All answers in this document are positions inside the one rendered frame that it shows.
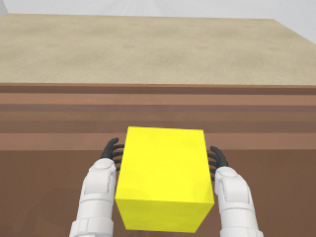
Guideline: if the carton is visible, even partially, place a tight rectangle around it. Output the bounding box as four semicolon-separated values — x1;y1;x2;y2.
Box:
115;126;214;233

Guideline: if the right robot forearm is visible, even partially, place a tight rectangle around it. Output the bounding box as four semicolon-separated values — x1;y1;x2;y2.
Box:
214;166;264;237

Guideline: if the left robot forearm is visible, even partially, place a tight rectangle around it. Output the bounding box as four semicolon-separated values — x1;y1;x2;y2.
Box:
69;158;117;237

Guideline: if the left robot hand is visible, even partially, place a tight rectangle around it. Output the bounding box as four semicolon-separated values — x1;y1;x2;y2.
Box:
100;137;125;171

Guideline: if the right robot hand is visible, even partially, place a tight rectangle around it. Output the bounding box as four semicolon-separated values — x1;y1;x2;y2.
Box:
206;146;229;182

